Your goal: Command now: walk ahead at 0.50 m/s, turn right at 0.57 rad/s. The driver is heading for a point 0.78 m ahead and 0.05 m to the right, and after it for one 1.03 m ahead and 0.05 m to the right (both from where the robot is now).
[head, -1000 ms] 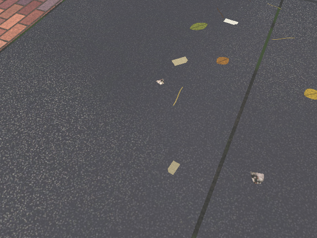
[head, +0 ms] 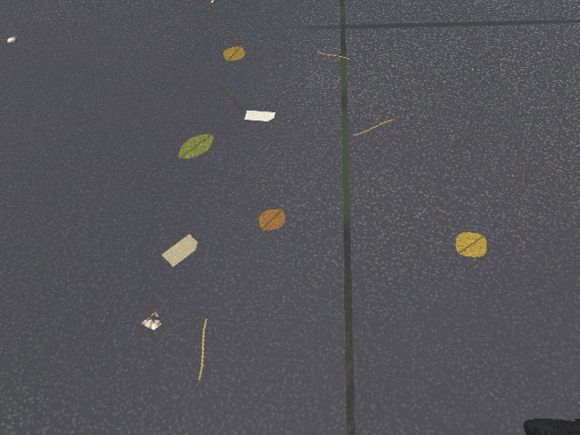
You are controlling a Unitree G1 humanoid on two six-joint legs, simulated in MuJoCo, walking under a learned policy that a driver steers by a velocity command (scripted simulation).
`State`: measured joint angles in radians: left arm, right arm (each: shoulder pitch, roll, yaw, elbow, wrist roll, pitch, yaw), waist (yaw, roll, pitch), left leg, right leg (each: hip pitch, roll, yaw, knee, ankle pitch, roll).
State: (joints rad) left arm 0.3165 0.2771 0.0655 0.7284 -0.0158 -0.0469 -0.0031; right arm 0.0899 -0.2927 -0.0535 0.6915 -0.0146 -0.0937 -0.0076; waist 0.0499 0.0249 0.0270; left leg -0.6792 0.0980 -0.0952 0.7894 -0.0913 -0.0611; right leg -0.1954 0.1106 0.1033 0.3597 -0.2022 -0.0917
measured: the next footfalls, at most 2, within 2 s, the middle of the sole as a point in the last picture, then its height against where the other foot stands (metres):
left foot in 0.18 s outside the picture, level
right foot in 0.68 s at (417, 427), level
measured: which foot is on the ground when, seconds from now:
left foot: up 0.00-0.16, down 0.18-0.70, up 0.72-1.00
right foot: down 0.00-0.18, up 0.20-0.66, down 0.68-1.00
